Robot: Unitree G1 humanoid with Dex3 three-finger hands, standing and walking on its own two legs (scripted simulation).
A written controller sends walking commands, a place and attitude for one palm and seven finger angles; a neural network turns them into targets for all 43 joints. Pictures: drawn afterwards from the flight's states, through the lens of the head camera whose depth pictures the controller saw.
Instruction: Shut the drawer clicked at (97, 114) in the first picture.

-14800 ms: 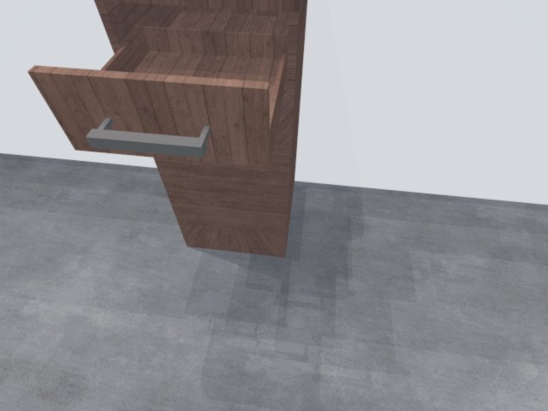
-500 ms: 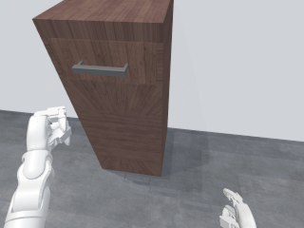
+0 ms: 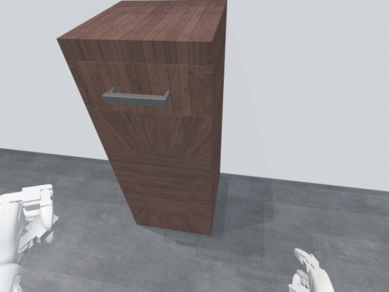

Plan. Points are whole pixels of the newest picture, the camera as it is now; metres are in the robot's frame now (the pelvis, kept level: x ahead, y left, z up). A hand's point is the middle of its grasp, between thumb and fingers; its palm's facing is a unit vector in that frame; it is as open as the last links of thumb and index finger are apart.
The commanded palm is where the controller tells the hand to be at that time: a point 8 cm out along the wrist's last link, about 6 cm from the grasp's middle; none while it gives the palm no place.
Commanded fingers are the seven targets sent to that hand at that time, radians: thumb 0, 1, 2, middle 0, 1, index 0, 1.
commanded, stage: draw the hand back to the body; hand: left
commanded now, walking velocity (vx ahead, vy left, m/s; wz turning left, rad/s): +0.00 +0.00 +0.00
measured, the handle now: (137, 95) +0.60 +0.25 +0.12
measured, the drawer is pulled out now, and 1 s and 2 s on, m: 0.00 0.00 0.00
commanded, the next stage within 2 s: step back with the hand held close in 0.10 s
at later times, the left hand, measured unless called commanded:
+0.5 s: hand (52, 218) +0.18 +0.25 +0.15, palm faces +0.30 -0.83 -0.47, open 3.3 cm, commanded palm +0.12 +0.30 +0.17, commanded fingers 0.00 0.90 0.90 -1.40 -1.60 -1.40 -1.60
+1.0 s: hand (0, 274) +0.09 +0.27 +0.16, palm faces +0.39 -0.79 -0.47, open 3.3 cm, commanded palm +0.03 +0.31 +0.17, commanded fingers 0.00 0.90 0.90 -1.40 -1.60 -1.40 -1.60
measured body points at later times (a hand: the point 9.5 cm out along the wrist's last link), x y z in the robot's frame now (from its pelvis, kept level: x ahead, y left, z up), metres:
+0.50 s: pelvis -0.02 +0.02 +0.00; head -0.01 +0.00 +0.45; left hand +0.16 +0.29 +0.18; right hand +0.16 -0.23 -0.09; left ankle +0.01 +0.13 -0.74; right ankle -0.03 -0.12 -0.74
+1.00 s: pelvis -0.09 +0.03 -0.02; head -0.08 +0.03 +0.43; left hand +0.06 +0.31 +0.18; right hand +0.08 -0.21 -0.09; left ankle +0.01 +0.13 -0.74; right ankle -0.03 -0.11 -0.74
